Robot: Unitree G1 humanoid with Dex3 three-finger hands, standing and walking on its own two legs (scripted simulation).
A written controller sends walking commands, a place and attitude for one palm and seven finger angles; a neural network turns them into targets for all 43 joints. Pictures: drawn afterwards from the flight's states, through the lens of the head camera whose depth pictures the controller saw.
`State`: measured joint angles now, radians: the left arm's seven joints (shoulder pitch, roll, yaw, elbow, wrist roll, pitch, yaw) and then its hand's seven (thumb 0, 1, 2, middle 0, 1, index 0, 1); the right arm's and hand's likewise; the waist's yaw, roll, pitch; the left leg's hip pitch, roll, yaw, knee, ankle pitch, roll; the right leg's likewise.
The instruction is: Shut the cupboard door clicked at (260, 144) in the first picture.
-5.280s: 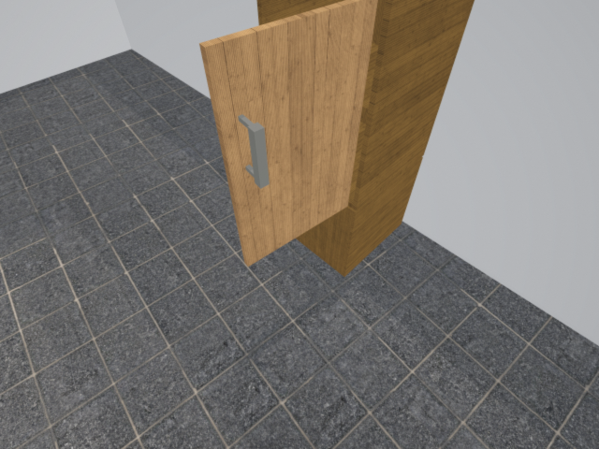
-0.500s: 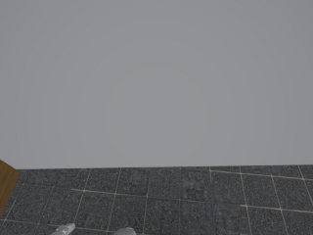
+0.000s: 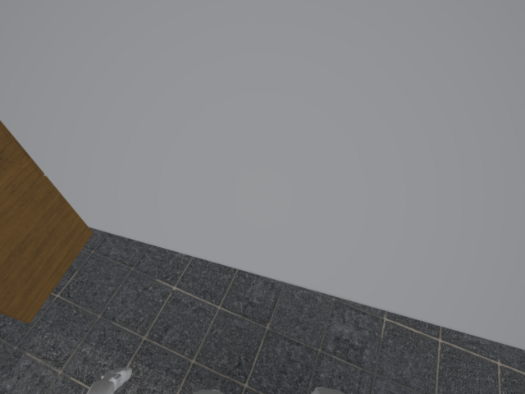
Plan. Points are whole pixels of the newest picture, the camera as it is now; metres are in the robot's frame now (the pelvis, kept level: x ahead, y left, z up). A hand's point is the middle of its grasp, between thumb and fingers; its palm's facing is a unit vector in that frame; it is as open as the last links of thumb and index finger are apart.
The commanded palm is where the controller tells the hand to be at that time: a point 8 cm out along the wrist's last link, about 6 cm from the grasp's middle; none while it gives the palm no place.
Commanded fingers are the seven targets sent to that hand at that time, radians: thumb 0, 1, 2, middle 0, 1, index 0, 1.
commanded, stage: turn to face it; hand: left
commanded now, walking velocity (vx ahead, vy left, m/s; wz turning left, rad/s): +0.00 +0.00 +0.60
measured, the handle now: out of the picture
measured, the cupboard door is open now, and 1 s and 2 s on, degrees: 83 83 83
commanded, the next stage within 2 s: take the last steps up to it in 1.82 s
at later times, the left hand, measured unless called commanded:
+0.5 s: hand out of the picture +0.01 +0.21 -0.16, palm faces +0.33 -0.91 -0.25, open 7.4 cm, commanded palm none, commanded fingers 0.00 0.90 0.90 -0.20 -0.30 -0.20 -0.30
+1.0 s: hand out of the picture -0.07 +0.19 -0.18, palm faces +0.61 -0.76 -0.24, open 7.4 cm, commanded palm none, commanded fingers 0.00 0.90 0.90 -0.20 -0.30 -0.20 -0.30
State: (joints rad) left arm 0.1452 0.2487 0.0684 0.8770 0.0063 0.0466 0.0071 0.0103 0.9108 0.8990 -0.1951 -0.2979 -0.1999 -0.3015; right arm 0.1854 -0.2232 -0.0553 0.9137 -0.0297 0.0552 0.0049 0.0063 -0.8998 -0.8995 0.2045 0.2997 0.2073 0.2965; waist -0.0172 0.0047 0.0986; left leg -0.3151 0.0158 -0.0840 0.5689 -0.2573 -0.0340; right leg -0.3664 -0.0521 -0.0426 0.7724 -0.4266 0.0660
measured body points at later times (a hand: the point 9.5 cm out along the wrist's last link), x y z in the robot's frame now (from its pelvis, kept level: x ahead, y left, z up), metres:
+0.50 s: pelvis +0.00 -0.02 +0.00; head +0.04 +0.01 +0.45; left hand -0.01 +0.26 -0.15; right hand +0.16 -0.24 -0.13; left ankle -0.02 +0.12 -0.73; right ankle +0.03 -0.16 -0.68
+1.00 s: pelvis +0.00 -0.03 +0.00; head +0.02 +0.02 +0.44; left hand -0.10 +0.23 -0.16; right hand +0.23 -0.18 -0.13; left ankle -0.05 +0.08 -0.73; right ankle +0.06 -0.16 -0.68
